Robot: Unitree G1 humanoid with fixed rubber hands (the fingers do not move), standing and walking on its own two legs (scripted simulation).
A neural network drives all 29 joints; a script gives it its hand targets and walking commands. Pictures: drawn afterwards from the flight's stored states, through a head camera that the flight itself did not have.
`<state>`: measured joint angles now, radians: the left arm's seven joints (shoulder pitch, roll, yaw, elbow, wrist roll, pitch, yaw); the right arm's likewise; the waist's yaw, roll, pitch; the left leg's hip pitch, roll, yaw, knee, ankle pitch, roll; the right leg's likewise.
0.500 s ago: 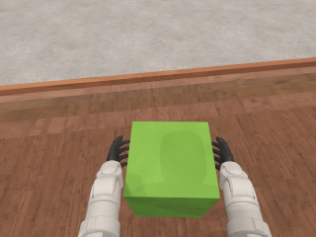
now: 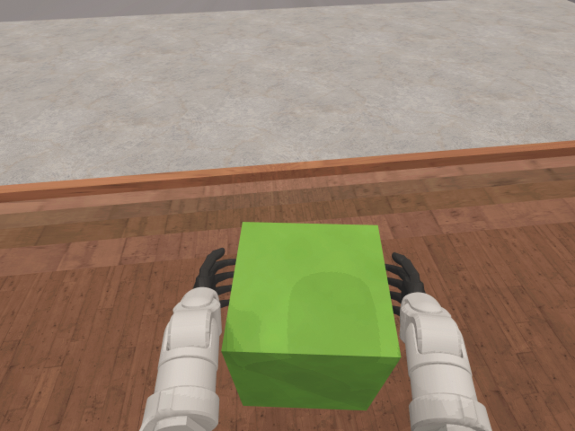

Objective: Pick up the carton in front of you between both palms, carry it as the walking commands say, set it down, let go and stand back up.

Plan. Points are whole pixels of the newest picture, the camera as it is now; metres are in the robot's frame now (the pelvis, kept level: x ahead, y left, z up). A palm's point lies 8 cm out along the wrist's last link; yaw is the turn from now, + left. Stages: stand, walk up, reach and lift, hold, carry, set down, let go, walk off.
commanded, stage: reach and lift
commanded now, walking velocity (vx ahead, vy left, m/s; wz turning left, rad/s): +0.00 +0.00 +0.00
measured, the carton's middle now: (307, 320) +0.31 +0.00 -0.05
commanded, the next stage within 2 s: hold in 0.66 s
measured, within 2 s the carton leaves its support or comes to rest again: neither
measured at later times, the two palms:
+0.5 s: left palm (206, 289) +0.31 +0.15 +0.04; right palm (412, 294) +0.30 -0.15 +0.04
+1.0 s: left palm (202, 288) +0.30 +0.15 +0.06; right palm (416, 293) +0.29 -0.15 +0.05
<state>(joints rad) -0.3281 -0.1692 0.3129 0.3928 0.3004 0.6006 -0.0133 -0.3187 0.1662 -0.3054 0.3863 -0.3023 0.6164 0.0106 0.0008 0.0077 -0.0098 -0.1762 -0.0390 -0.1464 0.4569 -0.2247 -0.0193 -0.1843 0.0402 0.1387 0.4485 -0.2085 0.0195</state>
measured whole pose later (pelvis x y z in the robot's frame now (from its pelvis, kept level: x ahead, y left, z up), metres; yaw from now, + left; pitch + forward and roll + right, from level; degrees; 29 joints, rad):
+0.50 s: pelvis +0.02 +0.00 +0.01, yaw +0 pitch -4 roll +0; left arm -0.26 -0.15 0.23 0.30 0.28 0.66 -0.01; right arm -0.25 0.15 -0.23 0.29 -0.28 0.68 0.00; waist 0.00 0.00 -0.01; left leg -0.08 -0.03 -0.14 0.37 -0.21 -0.01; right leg -0.09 0.03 0.14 0.36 -0.19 0.02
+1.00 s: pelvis +0.01 +0.00 +0.01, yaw +0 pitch -7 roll +0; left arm -0.28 -0.16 0.24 0.24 0.28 0.75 -0.02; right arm -0.27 0.15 -0.23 0.24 -0.28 0.77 0.01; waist 0.00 0.01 0.01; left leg -0.04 -0.03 -0.14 0.36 -0.19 -0.01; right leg -0.05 0.03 0.13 0.35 -0.18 0.02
